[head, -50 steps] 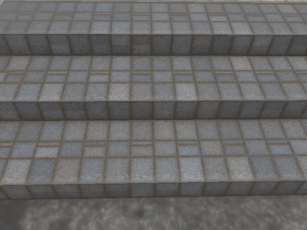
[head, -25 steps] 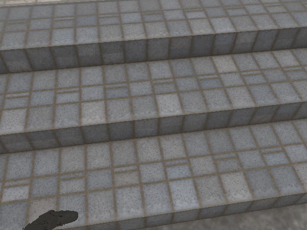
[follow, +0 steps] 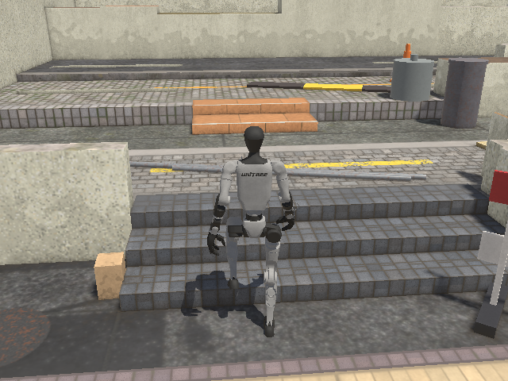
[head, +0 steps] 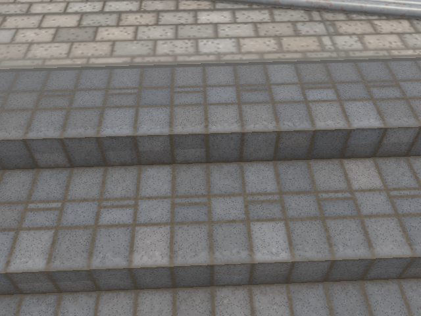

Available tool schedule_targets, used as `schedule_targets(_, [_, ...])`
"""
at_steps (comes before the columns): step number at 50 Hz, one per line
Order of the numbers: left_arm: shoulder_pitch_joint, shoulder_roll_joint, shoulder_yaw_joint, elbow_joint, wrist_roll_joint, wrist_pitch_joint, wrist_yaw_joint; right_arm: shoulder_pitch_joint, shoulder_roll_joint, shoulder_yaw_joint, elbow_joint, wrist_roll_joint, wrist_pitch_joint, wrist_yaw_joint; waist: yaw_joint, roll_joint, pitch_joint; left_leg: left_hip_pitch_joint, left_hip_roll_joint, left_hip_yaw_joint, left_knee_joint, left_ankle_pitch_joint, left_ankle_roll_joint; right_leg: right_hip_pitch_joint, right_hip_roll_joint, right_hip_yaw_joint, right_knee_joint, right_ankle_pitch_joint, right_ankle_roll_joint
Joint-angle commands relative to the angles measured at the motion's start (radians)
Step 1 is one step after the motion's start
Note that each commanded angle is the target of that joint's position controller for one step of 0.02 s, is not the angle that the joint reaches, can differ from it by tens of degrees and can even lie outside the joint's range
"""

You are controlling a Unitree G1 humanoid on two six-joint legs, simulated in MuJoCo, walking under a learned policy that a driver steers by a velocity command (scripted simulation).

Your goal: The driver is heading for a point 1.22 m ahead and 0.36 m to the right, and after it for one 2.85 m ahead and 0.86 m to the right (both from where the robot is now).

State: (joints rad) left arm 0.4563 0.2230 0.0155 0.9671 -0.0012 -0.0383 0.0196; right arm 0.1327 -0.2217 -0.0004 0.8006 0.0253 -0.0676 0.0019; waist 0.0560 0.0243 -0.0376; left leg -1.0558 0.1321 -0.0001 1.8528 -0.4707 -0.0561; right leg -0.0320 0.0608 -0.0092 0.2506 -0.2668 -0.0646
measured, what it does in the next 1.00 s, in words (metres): climbs, turning right: left foot 0.14 m higher, then right foot 0.15 m higher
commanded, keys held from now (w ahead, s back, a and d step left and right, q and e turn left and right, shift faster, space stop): w+e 0.96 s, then w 0.04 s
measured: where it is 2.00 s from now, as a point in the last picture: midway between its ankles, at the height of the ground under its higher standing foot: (339, 115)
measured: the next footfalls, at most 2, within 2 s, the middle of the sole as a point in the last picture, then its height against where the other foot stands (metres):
left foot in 0.20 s outside the picture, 0.14 m higher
right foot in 0.76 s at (300, 287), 0.15 m higher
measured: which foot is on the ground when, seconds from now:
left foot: up 0.00-0.18, down 0.20-0.86, up 0.88-1.00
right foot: down 0.00-0.20, up 0.22-0.74, down 0.76-0.80, up 0.82-0.86, down 0.88-1.00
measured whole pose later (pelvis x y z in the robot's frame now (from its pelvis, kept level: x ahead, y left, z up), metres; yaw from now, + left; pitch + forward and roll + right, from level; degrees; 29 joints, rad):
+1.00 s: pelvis +0.52 -0.07 +0.13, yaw -35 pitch +5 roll -1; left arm 0.22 0.26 0.06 0.80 0.02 0.00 -0.02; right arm 0.19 -0.27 -0.03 0.78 0.04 -0.10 0.00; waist -0.01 0.01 0.01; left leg -0.72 0.09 -0.03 2.03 -0.62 0.02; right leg -0.26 0.00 -0.06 0.46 -0.30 -0.03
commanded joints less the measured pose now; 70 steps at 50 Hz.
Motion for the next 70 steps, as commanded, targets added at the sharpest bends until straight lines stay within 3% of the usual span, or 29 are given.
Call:
schedule_targets(1, [0.162, 0.117, 0.016, 0.026, 0.004, 0.016, 0.030, -0.220, 0.053, 0.053, -0.190, -0.002, -0.046, 0.018, 0.026, -0.058, 0.194, -0.736, 0.037, -0.035, 0.333, -0.179, -0.009, 0.298, -0.408, 0.347, 0.013, 0.094, -0.195])
schedule_targets(4, [0.068, 0.132, 0.014, -0.005, -0.022, 0.016, 0.057, -0.375, 0.066, 0.110, -0.373, -0.033, -0.076, 0.028, -0.010, -0.018, 0.201, -0.419, 0.063, 0.042, -0.181, -0.027, -0.011, -0.108, -0.286, 0.225, -0.107, 0.071, -0.109])
schedule_targets(5, [0.011, 0.161, 0.025, -0.039, -0.040, 0.009, 0.054, -0.358, 0.066, 0.119, -0.398, -0.064, -0.081, 0.038, -0.046, 0.027, 0.104, 0.166, 0.048, 0.101, -0.483, 0.215, 0.020, -0.439, -0.273, 0.181, -0.300, 0.136, -0.130])
schedule_targets(8, [-0.039, 0.286, 0.052, -0.034, -0.019, -0.005, 0.017, 0.090, -0.095, 0.009, -0.294, -0.023, -0.065, -0.009, -0.285, -0.298, -0.286, 0.847, -0.160, 0.128, -0.599, 0.188, 0.057, -0.145, -0.241, 0.091, 0.007, 1.373, -0.061])
schedule_targets(9, [-0.069, 0.326, 0.067, -0.033, -0.021, 0.000, 0.013, 0.219, -0.182, -0.028, -0.269, -0.013, -0.048, -0.022, -0.375, -0.339, -0.282, 0.867, -0.163, 0.085, -0.843, 0.177, 0.072, -0.011, -0.228, 0.106, 0.238, 1.494, -0.004])
schedule_targets(10, [-0.097, 0.262, 0.061, -0.063, -0.009, -0.012, 0.022, 0.340, -0.269, -0.063, -0.218, -0.037, -0.036, -0.021, -0.389, -0.219, -0.327, 1.029, -0.061, -0.144, -0.963, 0.208, 0.105, -0.117, -0.213, 0.181, 0.547, 1.157, 0.032])
schedule_targets(11, [0.017, -0.009, 0.018, -0.119, 0.011, -0.038, 0.010, 0.390, -0.404, -0.084, -0.131, -0.100, -0.039, -0.014, -0.191, 0.507, -0.413, 1.160, 0.242, -0.706, -1.324, 0.491, 0.200, -0.374, 0.065, 0.238, 0.965, -0.047, 0.053])
schedule_targets(12, [0.111, 0.016, 0.031, -0.076, -0.007, -0.065, -0.031, 0.364, -0.294, -0.064, -0.188, -0.124, -0.043, -0.014, -0.183, 0.357, -0.545, 1.205, 0.344, -0.982, -1.472, 0.485, 0.272, -0.483, 0.100, 0.427, 1.268, -0.081, 0.046])
schedule_targets(14, [-0.096, 0.009, 0.029, -0.171, -0.032, -0.025, -0.045, 0.188, -0.117, -0.039, -0.129, -0.028, -0.033, 0.003, -0.117, 0.148, -0.145, 0.888, 0.270, -0.684, -1.474, -0.011, 0.230, -0.684, -0.035, 0.160, 1.365, -0.030, 0.035])
schedule_targets(18, [-0.145, -0.002, 0.019, -0.235, -0.036, 0.034, -0.052, 0.139, 0.065, -0.004, 0.035, -0.059, -0.038, -0.002, -0.015, 0.100, 0.087, 0.556, 0.211, -0.248, -1.515, -0.075, 0.169, -0.715, -0.120, 0.110, 1.523, 0.057, -0.065])
schedule_targets(25, [-0.303, 0.047, 0.017, -0.329, 0.006, 0.043, -0.032, 0.178, -0.070, -0.041, 0.044, -0.073, -0.036, -0.036, -0.022, 0.029, 0.047, 0.750, 0.204, 0.102, -1.664, 0.257, 0.198, -0.878, -0.101, 0.077, 1.250, 0.288, 0.034])
schedule_targets(38, [-0.613, -0.050, -0.008, -0.454, -0.030, 0.041, -0.085, 0.321, -0.127, -0.080, 0.027, -0.049, 0.049, -0.090, -0.155, 0.070, 0.222, 1.202, 0.253, 0.284, -1.710, 0.378, 0.169, -1.157, -0.225, -0.091, 1.030, -0.020, 0.039])
schedule_targets(41, [-0.459, 0.087, 0.047, -0.447, -0.030, -0.006, -0.101, 0.428, -0.175, -0.073, 0.047, -0.045, 0.060, -0.057, -0.087, 0.030, -0.105, 1.160, 0.162, 0.316, -1.222, 1.587, 0.117, -0.321, 0.015, -0.264, 0.568, 0.095, -0.024])
schedule_targets(42, [-0.290, 0.123, 0.087, -0.406, -0.037, 0.004, -0.104, 0.444, -0.207, -0.069, 0.076, -0.006, 0.049, -0.042, -0.002, 0.071, -0.262, 0.991, 0.173, 0.285, -0.997, 1.538, 0.077, 0.141, -0.006, -0.154, 0.313, 0.337, -0.053])
schedule_targets(43, [-0.141, 0.159, 0.130, -0.310, -0.038, 0.036, -0.077, 0.303, -0.289, -0.091, 0.058, 0.046, 0.017, -0.034, 0.088, 0.157, -0.213, 0.990, 0.128, 0.242, -0.863, 1.110, 0.048, 0.174, -0.038, -0.057, -0.023, 0.658, -0.070])
schedule_targets(44, [-0.055, 0.165, 0.128, -0.232, -0.005, 0.045, -0.054, 0.105, -0.229, -0.083, 0.012, 0.055, -0.002, -0.028, 0.134, 0.016, -0.037, 0.730, -0.003, 0.193, -0.582, 0.166, 0.052, 0.259, -0.110, 0.025, -0.252, 0.754, -0.110])
schedule_targets(45, [-0.058, 0.233, 0.103, -0.222, 0.065, 0.029, -0.034, -0.004, -0.026, -0.033, -0.068, -0.027, -0.023, -0.022, 0.065, -0.147, -0.006, 0.283, -0.065, 0.102, -0.157, -0.292, 0.087, 0.487, -0.265, 0.132, 0.098, 1.358, -0.097])
schedule_targets(46, [0.071, 0.279, 0.096, -0.193, 0.103, 0.019, -0.016, 0.059, 0.093, -0.001, -0.094, -0.027, -0.074, 0.006, 0.049, -0.167, -0.272, 0.050, -0.138, -0.098, 0.128, -0.331, 0.108, 0.735, -0.456, 0.231, 0.469, 1.897, -0.211])
schedule_targets(48, [0.223, 0.216, 0.107, -0.079, 0.017, 0.039, -0.030, 0.000, -0.008, -0.008, -0.143, 0.011, -0.091, 0.015, 0.121, -0.073, -0.383, -0.263, -0.085, -0.014, 0.345, -0.190, 0.089, 0.766, -0.446, 0.356, 0.210, 0.794, -0.303])
schedule_targets(50, [0.033, 0.063, 0.046, -0.091, -0.003, 0.060, -0.038, -0.098, 0.106, 0.050, -0.199, 0.034, -0.049, 0.027, 0.031, -0.180, -0.081, -0.421, -0.052, 0.025, 0.555, -0.226, 0.085, 0.387, -0.421, 0.319, 0.097, 0.361, -0.232])
schedule_targets(53, [-0.283, 0.076, 0.004, -0.138, -0.012, 0.041, -0.021, -0.136, 0.105, 0.099, -0.340, 0.012, -0.024, 0.040, -0.198, -0.137, 0.170, -0.246, 0.041, -0.025, 0.168, -0.147, 0.089, -0.308, -0.377, 0.109, -0.141, 0.091, -0.100])
schedule_targets(56, [-0.377, 0.183, 0.033, -0.167, -0.003, -0.027, -0.011, 0.045, -0.005, 0.059, -0.287, -0.065, -0.019, -0.004, -0.282, -0.146, 0.004, 0.675, -0.090, 0.132, -0.342, 0.324, 0.064, -0.740, -0.174, -0.133, -0.239, 0.576, -0.099])
schedule_targets(59, [-0.242, 0.335, 0.076, -0.083, -0.024, -0.003, -0.015, 0.239, -0.136, -0.013, -0.207, -0.033, -0.011, -0.048, -0.364, -0.271, -0.205, 0.764, -0.175, 0.163, -0.614, 0.179, 0.080, -0.063, -0.279, -0.056, 0.050, 1.496, -0.079])
schedule_targets(61, [-0.281, 0.264, 0.072, -0.090, -0.012, 0.015, 0.006, 0.384, -0.224, -0.051, -0.133, -0.062, 0.022, -0.022, -0.395, -0.231, -0.127, 0.829, -0.156, -0.103, -1.167, 0.192, 0.127, 0.005, -0.249, 0.082, 0.561, 1.231, -0.043])
schedule_targets(62, [-0.177, 0.013, 0.021, -0.137, 0.034, -0.002, -0.017, 0.392, -0.315, -0.052, -0.039, -0.074, 0.028, -0.009, -0.176, 0.464, -0.072, 0.906, 0.012, -0.450, -1.304, 0.781, 0.133, -0.246, 0.015, 0.150, 1.051, -0.038, 0.004])
schedule_targets(63, [0.075, -0.070, 0.020, -0.077, -0.006, -0.035, -0.061, 0.350, -0.169, -0.017, -0.047, -0.072, 0.025, -0.005, -0.075, 0.485, -0.237, 0.936, 0.157, -0.917, -1.577, 0.505, 0.209, -0.421, 0.130, 0.423, 1.428, -0.100, 0.014])
schedule_targets(64, [0.009, -0.024, 0.032, -0.103, -0.040, -0.035, -0.090, 0.244, -0.067, -0.009, -0.058, -0.034, 0.021, 0.012, -0.056, 0.223, -0.079, 0.819, 0.199, -0.943, -1.665, 0.034, 0.214, -0.557, 0.105, 0.355, 1.555, -0.021, 0.005])
schedule_targets(66, [-0.221, -0.034, 0.014, -0.209, -0.023, -0.018, -0.074, 0.166, 0.011, -0.006, 0.045, -0.012, 0.009, 0.042, -0.006, -0.031, 0.161, 0.567, 0.134, -0.645, -1.568, -0.193, 0.155, -0.688, -0.016, 0.220, 1.615, 0.070, -0.035])
schedule_targets(70, [-0.193, -0.095, -0.033, -0.208, -0.033, -0.025, -0.062, 0.333, 0.077, -0.002, 0.193, -0.048, 0.006, 0.036, -0.007, -0.020, 0.110, 0.717, 0.012, -0.230, -1.476, 0.228, 0.107, -0.921, -0.011, 0.208, 1.698, 0.185, -0.067])
Over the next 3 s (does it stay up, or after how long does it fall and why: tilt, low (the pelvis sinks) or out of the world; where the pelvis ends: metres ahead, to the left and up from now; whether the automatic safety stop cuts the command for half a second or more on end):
stays up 1.21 -0.41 0.40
